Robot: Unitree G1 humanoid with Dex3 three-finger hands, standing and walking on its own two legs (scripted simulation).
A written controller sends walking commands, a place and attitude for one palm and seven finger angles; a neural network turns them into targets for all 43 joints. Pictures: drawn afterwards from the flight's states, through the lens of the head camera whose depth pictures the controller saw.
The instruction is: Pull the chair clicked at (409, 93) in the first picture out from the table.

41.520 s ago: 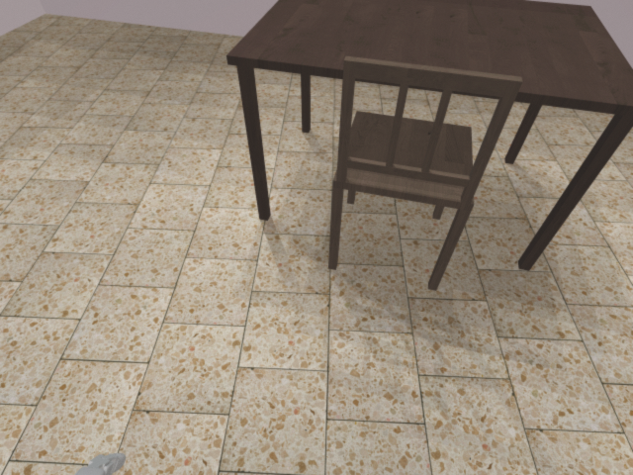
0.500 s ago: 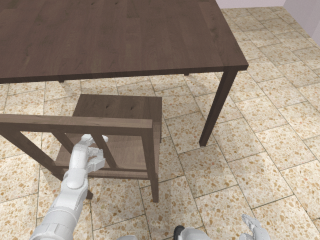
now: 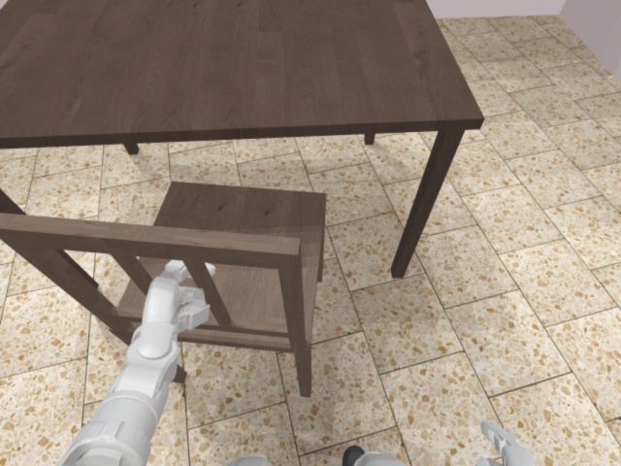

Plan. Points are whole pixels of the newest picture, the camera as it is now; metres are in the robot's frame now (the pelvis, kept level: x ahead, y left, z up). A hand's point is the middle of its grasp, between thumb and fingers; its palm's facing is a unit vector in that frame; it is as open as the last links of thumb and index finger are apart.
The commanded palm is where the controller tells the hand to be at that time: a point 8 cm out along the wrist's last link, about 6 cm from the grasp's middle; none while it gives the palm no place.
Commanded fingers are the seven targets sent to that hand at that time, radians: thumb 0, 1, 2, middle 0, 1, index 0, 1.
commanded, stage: step backward, pulling the chair out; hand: left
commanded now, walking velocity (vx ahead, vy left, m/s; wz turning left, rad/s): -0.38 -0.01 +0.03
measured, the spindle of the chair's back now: (149, 287) +0.40 +0.27 -0.10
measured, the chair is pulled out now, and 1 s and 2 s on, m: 0.17 0.35 0.54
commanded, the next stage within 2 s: stop walking, hand still on the chair in 1.56 s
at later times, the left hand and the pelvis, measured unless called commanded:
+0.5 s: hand (192, 360) +0.26 +0.16 -0.05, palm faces +0.01 -0.95 -0.30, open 5.3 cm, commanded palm +0.23 +0.21 -0.04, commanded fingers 0.00 0.90 0.90 -0.50 -1.45 -0.50 -1.45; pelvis -0.07 +0.01 +0.00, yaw +0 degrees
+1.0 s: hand (181, 449) +0.16 +0.16 -0.05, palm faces +0.02 -0.94 -0.33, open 5.1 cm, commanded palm +0.13 +0.20 -0.04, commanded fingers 0.00 0.90 0.90 -0.50 -1.45 -0.50 -1.45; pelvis -0.18 +0.00 +0.01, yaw -2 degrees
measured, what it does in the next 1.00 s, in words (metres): walks backwards: left foot, then right foot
